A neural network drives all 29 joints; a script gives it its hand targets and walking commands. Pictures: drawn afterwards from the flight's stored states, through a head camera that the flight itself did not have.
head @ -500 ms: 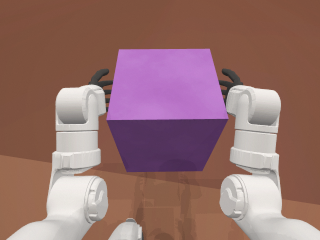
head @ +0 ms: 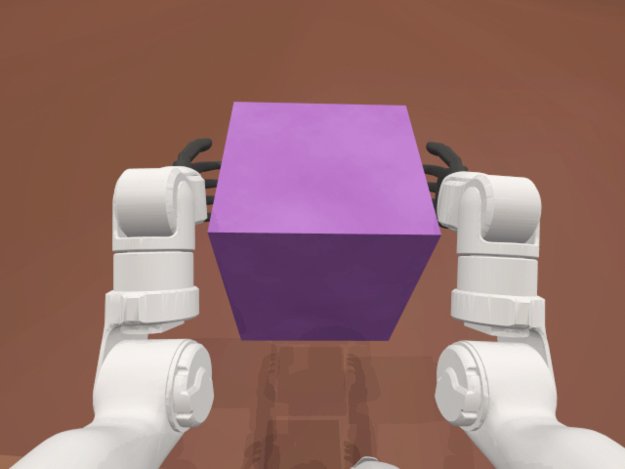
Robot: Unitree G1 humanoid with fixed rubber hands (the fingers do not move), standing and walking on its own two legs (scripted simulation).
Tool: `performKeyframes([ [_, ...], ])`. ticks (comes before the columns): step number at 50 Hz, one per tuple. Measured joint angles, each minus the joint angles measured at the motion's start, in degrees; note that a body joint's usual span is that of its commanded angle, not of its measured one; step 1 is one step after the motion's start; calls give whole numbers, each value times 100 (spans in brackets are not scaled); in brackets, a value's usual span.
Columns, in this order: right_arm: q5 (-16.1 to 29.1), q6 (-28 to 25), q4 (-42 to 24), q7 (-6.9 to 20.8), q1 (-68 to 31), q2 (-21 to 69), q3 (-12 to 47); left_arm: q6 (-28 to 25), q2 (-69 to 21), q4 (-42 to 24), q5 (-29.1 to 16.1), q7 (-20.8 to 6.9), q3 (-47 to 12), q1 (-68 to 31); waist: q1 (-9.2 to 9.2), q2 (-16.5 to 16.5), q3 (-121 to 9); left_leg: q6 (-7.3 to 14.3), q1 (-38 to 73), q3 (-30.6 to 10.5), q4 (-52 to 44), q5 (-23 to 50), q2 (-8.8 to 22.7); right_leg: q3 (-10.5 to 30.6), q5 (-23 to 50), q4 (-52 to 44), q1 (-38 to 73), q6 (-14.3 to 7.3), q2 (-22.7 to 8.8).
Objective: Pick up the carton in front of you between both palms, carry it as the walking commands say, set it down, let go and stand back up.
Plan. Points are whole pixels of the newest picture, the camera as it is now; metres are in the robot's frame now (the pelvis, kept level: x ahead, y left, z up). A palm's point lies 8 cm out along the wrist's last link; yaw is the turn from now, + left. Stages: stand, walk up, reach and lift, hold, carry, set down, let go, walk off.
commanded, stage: carry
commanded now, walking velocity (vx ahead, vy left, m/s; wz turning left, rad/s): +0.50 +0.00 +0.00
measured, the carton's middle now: (317, 231) +0.39 +0.00 +0.11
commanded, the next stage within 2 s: none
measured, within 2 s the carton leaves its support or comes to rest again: neither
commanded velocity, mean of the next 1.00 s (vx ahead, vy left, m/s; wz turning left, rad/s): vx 0.50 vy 0.00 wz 0.00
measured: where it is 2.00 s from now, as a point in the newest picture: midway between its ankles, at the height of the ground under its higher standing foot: (304, 220)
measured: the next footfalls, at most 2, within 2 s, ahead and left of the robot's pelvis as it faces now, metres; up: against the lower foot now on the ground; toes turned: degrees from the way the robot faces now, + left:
left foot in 0.36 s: +0.39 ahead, +0.11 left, +0.04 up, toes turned +4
right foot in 0.80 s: +0.66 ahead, -0.09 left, +0.04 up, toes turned -8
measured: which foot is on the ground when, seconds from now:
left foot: down 0.00-0.00, up 0.02-0.34, down 0.36-0.80, up 0.82-1.00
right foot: down 0.00-0.36, up 0.38-0.78, down 0.80-1.00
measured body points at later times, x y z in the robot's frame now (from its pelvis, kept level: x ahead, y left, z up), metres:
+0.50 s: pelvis +0.30 +0.03 +0.04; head +0.31 +0.04 +0.49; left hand +0.70 +0.16 +0.18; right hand +0.67 -0.14 +0.19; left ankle +0.35 +0.11 -0.69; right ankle +0.20 -0.08 -0.60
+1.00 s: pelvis +0.61 -0.02 +0.06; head +0.64 -0.03 +0.51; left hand +0.93 +0.15 +0.13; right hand +0.95 -0.15 +0.13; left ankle +0.58 +0.10 -0.62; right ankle +0.62 -0.09 -0.69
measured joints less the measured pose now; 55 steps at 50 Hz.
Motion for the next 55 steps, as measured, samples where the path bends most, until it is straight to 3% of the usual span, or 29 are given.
performKeyframes([
  [3, -46, 41, 167, 69, 69, -30, -79, -2, -35, 123, -28, 26, -174, 166, 345, -133, 72, 112, -1098, -394, 2603, 207, -338, 100, -458, -17, 347, -16, 13],
  [5, -118, 90, 129, 72, 62, 22, -104, 23, 11, 0, -172, 68, -249, 308, 486, -166, 179, 186, -1746, -392, 3243, 447, -410, 165, -473, -312, 666, 46, 8],
  [8, -208, 133, -115, 72, 23, 102, -138, 23, 54, -242, -333, 133, -235, 348, 583, -199, 309, 227, -2479, -328, 2966, 606, -354, 221, -559, -704, 1107, 43, -20],
  [12, -278, 153, -445, 65, -41, 169, -187, -2, 38, -436, -366, 173, -121, 212, 575, -229, 301, 184, -2899, -212, 1511, 830, -216, 284, -773, -1080, 1643, 109, -65],
  [15, -284, 152, -435, 71, -65, 157, -212, -8, 30, -338, -333, 167, -76, 96, 485, -269, 172, 194, -2715, -25, 196, 1293, -201, 328, -1056, -1223, 2069, 239, -121],
  [18, -285, 104, -117, 80, -131, 140, -182, 28, 91, -101, -278, 127, -61, 28, 282, -356, 13, 309, -2120, 319, -874, 1877, -374, 364, -1566, -875, 2394, 393, -282],
  [20, -319, -11, 178, 82, -139, 188, -75, 26, 192, 66, -252, 60, -33, 59, 63, -421, -21, 431, -1932, 407, -701, 2353, -444, 500, -1511, 354, 2127, 465, -390],
  [23, -311, -57, 334, 76, 80, 239, 85, 45, 211, 245, -209, 11, 9, 182, -221, -324, 10, 463, -1626, 332, -589, 1767, -452, 816, -1290, 2546, 1185, 341, -118],
  [25, -205, -56, 260, 55, 254, 218, 146, 76, 154, 248, -134, 10, 18, 215, -341, -287, 69, 412, -1347, 290, -838, 1698, -449, 803, -1012, 3000, 616, 288, -78],
  [31, -120, -319, 294, 41, 561, 265, 126, -107, -57, 212, 83, -13, 102, 455, -451, -191, 101, 382, -475, 206, -1636, 1506, -393, 674, -465, 1589, -324, 374, -226],
  [38, -191, -627, 135, 57, 917, 388, 219, -425, -114, -88, 21, -50, -41, 991, -227, -227, -1, 130, 628, 172, -2047, 864, -337, 236, 960, -834, 28, 336, -246],
  [41, -219, -645, -57, 90, 1151, 378, 246, -555, -210, -152, 30, -61, -146, 1200, -116, -182, -69, 4, 627, 193, -1009, 280, -190, -63, 1355, -1374, 593, 152, -141],
  [44, -216, -645, -256, 152, 1547, 382, 235, -662, -439, -314, 156, -63, -269, 1626, 41, -112, -6, -41, -390, -155, 1440, 394, -286, -148, 708, -973, 742, -41, -115],
  [46, -261, -614, -540, 159, 1881, 518, 271, -640, -552, -679, 168, -62, -303, 2061, 86, -179, 62, -25, -1009, -143, 2120, 619, -344, -128, 603, -1235, 1057, 28, -143],
  [55, -477, -854, -2502, 206, 3438, 1134, 681, -852, -930, -2646, 64, -170, -464, 3629, 205, -288, 23, -152, -2108, 146, -267, 1662, -100, 8, 213, -2363, 2522, 148, -198],
])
